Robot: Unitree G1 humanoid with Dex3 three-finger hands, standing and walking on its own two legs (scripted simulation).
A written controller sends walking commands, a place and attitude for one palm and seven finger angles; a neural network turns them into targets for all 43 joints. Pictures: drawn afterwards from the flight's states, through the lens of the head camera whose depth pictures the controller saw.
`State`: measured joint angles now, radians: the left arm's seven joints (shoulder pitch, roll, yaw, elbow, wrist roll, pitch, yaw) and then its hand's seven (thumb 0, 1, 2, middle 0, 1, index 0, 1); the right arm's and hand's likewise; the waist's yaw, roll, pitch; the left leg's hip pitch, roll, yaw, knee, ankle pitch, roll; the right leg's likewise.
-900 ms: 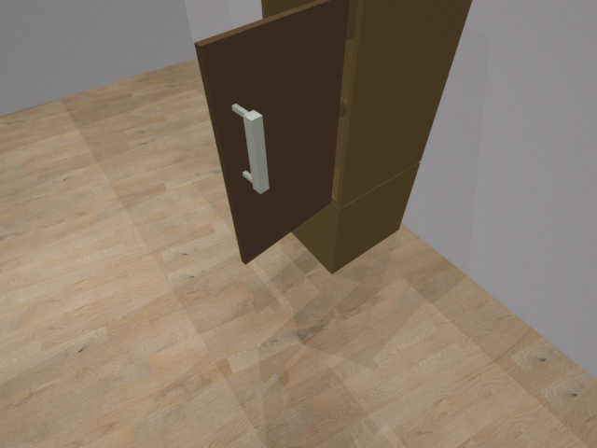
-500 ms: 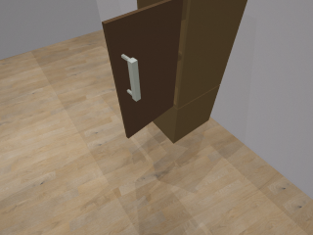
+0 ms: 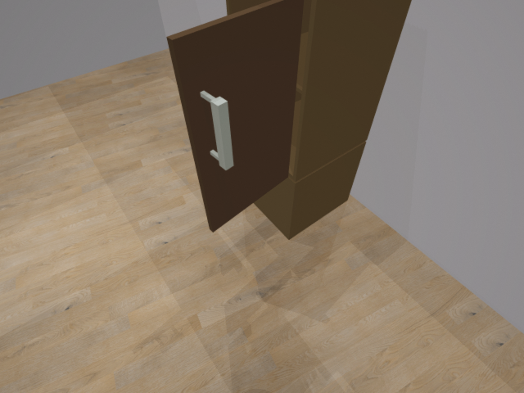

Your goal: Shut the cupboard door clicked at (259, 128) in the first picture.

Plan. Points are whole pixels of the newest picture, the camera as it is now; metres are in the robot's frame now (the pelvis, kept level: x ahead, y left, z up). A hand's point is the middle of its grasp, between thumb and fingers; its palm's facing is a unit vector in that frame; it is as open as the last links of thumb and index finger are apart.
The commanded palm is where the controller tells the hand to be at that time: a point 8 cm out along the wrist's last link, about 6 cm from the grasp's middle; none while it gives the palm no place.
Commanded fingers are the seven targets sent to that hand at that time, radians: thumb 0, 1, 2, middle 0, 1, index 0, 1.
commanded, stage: walk around to get in front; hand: left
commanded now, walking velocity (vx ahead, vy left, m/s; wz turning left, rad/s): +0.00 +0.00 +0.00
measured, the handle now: (216, 131) +0.63 +0.14 +0.03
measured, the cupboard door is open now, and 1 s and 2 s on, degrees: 97 97 97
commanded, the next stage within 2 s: none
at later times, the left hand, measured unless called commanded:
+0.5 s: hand out of the picture +0.07 +0.18 -0.18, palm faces -0.15 -0.95 -0.26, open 7.4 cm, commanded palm none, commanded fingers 0.00 0.90 0.90 -0.20 -0.30 -0.20 -0.30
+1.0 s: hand out of the picture +0.12 +0.18 -0.19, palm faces -0.37 -0.90 -0.23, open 7.4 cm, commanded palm none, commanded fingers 0.00 0.90 0.90 -0.20 -0.30 -0.20 -0.30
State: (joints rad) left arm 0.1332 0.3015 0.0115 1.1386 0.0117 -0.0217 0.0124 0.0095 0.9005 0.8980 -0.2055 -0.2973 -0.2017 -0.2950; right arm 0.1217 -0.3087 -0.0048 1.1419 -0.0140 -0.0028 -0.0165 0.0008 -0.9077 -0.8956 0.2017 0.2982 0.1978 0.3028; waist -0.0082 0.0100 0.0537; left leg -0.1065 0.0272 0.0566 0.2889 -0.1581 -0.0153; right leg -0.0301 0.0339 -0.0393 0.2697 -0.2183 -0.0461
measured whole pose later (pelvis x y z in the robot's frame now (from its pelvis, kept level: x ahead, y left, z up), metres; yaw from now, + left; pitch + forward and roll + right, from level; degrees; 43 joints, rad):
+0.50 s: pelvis -0.03 -0.01 -0.03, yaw -12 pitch -1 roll +1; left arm 0.19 0.21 0.07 0.97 0.03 0.06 -0.02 0.01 0.90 0.90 -0.20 -0.30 -0.20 -0.29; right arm 0.19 -0.22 -0.05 1.02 -0.03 0.03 -0.04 0.00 -0.91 -0.90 0.20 0.30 0.20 0.30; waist 0.02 0.02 0.12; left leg -0.25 0.13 0.23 0.61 -0.32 -0.04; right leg -0.30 0.00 -0.03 0.70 -0.38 -0.02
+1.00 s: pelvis -0.04 +0.01 -0.02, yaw -27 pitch +1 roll +0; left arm 0.17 0.27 0.11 0.92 0.03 0.07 -0.02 0.01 0.90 0.90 -0.20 -0.30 -0.20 -0.29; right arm 0.11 -0.20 -0.03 0.90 -0.03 0.00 -0.05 0.00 -0.91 -0.90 0.20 0.30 0.20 0.30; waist 0.04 -0.05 0.09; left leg -0.26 0.06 -0.01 0.53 -0.28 -0.04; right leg -0.50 0.07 0.07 0.98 -0.46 0.04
